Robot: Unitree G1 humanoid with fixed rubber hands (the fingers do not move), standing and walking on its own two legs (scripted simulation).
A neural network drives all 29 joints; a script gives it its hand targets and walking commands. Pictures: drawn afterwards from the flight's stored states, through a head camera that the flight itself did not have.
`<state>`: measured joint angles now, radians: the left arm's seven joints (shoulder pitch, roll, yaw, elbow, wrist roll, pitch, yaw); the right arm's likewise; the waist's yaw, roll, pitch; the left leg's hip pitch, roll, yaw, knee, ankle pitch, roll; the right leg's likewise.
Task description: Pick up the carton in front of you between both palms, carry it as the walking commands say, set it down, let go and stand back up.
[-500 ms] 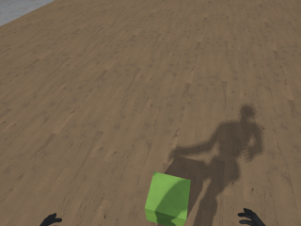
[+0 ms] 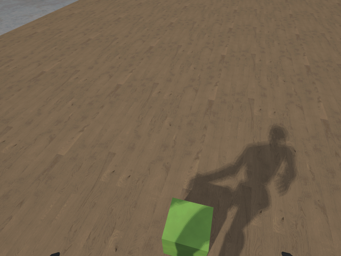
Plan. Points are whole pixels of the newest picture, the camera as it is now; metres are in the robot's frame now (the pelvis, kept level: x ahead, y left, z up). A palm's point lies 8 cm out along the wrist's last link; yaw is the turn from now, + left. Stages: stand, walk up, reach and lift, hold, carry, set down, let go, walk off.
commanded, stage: stand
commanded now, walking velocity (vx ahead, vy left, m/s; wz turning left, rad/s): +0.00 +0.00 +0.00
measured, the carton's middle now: (187, 231) +0.41 -0.07 -0.65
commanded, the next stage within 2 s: none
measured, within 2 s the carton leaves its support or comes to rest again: neither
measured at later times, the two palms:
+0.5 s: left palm out of the picture +0.08 +0.31 -0.09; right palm out of the picture +0.07 -0.30 -0.11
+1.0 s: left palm out of the picture +0.08 +0.31 -0.09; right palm out of the picture +0.06 -0.31 -0.11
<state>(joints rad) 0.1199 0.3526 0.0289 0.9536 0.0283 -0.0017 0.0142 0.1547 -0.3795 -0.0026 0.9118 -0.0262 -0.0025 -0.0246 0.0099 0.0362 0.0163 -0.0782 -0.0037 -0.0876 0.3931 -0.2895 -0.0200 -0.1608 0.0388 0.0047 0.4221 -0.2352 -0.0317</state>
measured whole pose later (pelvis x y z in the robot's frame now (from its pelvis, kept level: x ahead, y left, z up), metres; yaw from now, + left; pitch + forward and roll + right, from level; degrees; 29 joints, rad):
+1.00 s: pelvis -0.02 +0.00 +0.00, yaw -1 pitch -2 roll +0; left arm 0.08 0.38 0.00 1.09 0.01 -0.01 0.01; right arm 0.13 -0.40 0.00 1.06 -0.02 -0.01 -0.02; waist 0.00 0.02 0.03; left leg -0.06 -0.01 -0.07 0.32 -0.23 -0.02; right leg -0.15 0.03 0.02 0.35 -0.17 -0.03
